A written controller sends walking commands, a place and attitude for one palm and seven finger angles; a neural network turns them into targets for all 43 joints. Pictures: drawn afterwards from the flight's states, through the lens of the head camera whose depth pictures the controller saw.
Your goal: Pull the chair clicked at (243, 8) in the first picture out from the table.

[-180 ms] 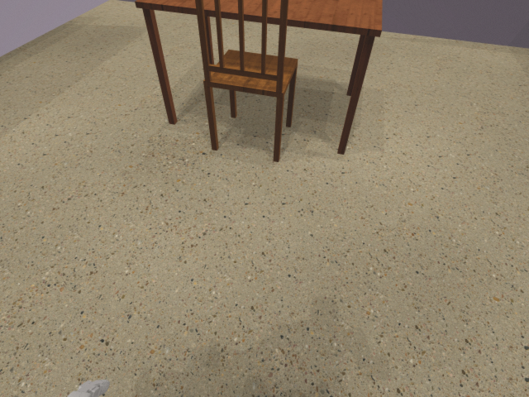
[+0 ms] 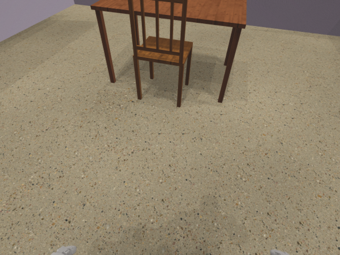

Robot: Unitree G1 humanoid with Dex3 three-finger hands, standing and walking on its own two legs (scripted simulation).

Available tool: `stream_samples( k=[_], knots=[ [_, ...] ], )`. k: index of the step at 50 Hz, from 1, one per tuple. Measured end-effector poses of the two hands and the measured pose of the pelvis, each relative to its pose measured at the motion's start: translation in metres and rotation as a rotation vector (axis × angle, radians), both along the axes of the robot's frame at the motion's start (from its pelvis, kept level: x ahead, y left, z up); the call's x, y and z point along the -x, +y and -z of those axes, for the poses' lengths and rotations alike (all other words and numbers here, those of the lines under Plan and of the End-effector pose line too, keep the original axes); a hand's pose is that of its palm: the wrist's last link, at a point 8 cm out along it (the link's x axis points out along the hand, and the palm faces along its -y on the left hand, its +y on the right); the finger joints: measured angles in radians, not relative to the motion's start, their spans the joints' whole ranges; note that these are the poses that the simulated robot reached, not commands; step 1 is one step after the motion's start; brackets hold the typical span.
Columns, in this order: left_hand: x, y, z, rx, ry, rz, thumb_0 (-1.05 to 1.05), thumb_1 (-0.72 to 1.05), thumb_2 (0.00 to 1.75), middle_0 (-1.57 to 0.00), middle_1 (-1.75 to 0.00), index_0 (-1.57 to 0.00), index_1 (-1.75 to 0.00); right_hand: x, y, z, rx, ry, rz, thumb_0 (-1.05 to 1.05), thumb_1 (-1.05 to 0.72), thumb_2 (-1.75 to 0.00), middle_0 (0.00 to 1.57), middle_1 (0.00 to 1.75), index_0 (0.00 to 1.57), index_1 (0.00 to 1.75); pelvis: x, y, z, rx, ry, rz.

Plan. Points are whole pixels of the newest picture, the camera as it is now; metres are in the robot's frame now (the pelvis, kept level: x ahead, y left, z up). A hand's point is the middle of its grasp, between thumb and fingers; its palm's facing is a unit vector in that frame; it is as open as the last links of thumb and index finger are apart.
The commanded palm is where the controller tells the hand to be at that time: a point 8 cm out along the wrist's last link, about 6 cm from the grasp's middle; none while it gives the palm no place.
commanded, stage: stand and wait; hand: left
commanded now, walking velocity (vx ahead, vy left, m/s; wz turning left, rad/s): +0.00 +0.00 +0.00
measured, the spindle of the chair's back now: (157, 26) +1.54 +0.19 -0.08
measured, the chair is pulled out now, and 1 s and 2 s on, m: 0.00 0.00 0.00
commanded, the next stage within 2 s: look at it before walking up in 0.64 s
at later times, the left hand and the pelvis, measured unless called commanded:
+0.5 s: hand out of the picture +0.05 +0.24 -0.15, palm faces -0.03 -0.94 -0.34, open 7.3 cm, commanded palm none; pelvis -0.02 -0.01 +0.01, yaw +0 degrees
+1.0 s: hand out of the picture +0.06 +0.23 -0.15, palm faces -0.03 -0.94 -0.33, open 7.3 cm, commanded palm none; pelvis -0.02 -0.01 +0.01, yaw +0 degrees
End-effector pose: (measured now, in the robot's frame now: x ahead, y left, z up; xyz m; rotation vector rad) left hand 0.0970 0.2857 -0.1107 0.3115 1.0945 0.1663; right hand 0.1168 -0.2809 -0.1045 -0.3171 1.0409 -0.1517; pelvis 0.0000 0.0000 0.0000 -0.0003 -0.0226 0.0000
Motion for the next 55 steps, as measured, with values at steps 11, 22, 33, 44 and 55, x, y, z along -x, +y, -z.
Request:
stream_samples(
  k=[11,22,33,44,55],
  knots=[
    [0.032,-0.001,0.005,0.003,0.078,-0.029,0.0,0.91,0.9,-0.2,-0.3,-0.21,-0.3,0.024,-0.008,0.004,0.006,0.071,0.02,0.01,-0.9,-0.9,0.2,0.3,0.21,0.3,0.007,-0.004,-0.003,0.0,-0.004,-0.002],
    [0.052,0.001,0.005,-0.009,0.129,-0.043,0.01,0.91,0.9,-0.2,-0.3,-0.21,-0.3,0.058,-0.019,0.008,0.015,0.155,0.055,0.01,-0.9,-0.9,0.2,0.3,0.21,0.3,0.014,-0.007,-0.005,0.0,-0.009,-0.001],
    [0.048,-0.003,0.003,-0.01,0.121,-0.033,0.0,0.91,0.9,-0.2,-0.3,-0.21,-0.3,0.069,-0.021,0.01,0.006,0.175,0.066,0.01,-0.9,-0.9,0.2,0.3,0.21,0.3,0.017,-0.01,-0.006,0.0,-0.008,0.002],
    [0.041,-0.008,0.002,-0.006,0.099,-0.022,0.0,0.91,0.9,-0.2,-0.3,-0.21,-0.3,0.064,-0.022,0.008,0.002,0.155,0.066,0.01,-0.9,-0.9,0.2,0.3,0.21,0.3,0.017,-0.012,-0.007,0.0,-0.009,0.005],
    [0.044,-0.009,0.003,-0.004,0.117,-0.026,0.0,0.91,0.9,-0.2,-0.3,-0.21,-0.3,0.062,-0.024,0.007,0.008,0.162,0.066,0.01,-0.9,-0.9,0.2,0.3,0.21,0.3,0.015,-0.013,-0.007,0.0,-0.005,0.006]
  ],
)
